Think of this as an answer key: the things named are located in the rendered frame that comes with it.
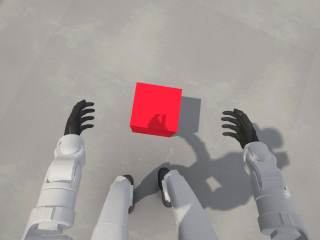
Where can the left robot foot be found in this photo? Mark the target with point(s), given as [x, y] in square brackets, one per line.
[129, 178]

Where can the robot right hand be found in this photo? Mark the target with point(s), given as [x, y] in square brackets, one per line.
[245, 133]

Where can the carton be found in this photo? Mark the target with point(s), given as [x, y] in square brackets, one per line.
[155, 110]

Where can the robot left hand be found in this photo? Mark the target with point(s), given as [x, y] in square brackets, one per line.
[73, 125]

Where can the left robot forearm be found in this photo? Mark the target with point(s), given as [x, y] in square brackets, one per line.
[54, 211]

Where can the robot right shin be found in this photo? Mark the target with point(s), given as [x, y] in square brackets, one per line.
[172, 172]

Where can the right robot forearm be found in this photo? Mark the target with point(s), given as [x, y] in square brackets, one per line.
[277, 214]

